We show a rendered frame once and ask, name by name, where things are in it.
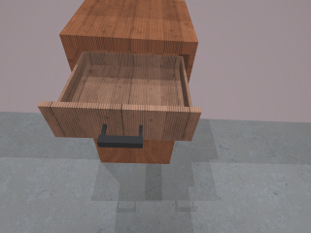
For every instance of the cabinet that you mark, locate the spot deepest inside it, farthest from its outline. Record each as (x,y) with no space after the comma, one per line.
(154,27)

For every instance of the handle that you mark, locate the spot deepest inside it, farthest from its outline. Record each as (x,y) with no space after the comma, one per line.
(120,141)

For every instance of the drawer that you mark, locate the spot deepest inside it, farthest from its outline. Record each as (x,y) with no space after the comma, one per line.
(124,91)

